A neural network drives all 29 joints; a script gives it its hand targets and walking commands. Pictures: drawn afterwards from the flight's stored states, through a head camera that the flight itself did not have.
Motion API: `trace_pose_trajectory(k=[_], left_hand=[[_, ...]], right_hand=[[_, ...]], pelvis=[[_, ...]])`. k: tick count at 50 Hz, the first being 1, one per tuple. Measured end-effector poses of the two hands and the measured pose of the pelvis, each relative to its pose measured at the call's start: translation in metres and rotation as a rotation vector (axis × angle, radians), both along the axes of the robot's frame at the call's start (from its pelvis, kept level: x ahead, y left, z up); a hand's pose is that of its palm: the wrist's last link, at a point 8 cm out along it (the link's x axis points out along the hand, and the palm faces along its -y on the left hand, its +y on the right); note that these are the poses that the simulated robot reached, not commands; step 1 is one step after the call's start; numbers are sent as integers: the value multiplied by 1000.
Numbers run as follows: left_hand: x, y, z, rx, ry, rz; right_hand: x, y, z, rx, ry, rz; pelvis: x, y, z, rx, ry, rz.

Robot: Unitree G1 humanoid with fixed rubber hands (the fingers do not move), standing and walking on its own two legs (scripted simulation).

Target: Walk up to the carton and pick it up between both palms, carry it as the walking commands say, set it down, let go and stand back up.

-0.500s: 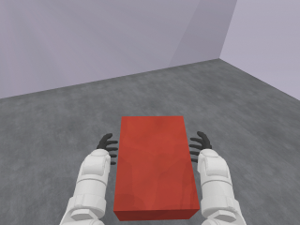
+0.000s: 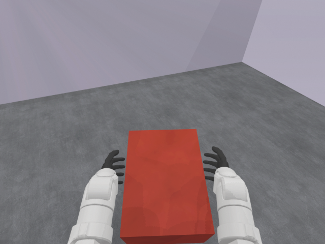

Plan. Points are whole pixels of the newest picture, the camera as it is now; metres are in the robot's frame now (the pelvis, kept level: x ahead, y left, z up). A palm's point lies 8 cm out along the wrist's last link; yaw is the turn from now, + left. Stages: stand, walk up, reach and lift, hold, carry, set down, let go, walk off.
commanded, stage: reach and lift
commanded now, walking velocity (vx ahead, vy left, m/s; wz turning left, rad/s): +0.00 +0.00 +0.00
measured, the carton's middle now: (164, 183) +0.32 -0.01 -0.04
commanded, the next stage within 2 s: hold in 0.20 s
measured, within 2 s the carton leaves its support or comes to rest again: neither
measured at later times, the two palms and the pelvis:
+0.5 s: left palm (105, 182) +0.26 +0.14 +0.04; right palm (223, 178) +0.28 -0.15 +0.06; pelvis -0.01 +0.00 +0.00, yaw +0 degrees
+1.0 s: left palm (106, 180) +0.27 +0.14 +0.04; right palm (221, 177) +0.28 -0.15 +0.06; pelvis -0.03 +0.00 -0.01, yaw +0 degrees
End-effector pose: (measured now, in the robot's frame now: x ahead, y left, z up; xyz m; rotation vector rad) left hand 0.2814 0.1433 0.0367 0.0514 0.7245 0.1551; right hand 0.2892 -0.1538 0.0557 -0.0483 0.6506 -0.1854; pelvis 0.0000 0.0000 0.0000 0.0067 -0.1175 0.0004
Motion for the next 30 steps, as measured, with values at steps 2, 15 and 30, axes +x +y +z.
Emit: trace_pose_trajectory(k=[2, 15, 30], left_hand=[[-1, -1, 0, -11, -1, -17], [-14, -1, -2, -10, 1, -33], [-20, 2, 1, -5, -7, -6]], right_hand=[[-2, -2, 0, -2, -1, -5], [-12, -4, -2, -1, -3, 1], [-15, 1, 1, 3, -12, 15]], pelvis=[[0, 0, 0, 0, -3, -1], [-9, -2, -2, 0, -16, -2], [-16, -2, -3, -2, -25, 9]])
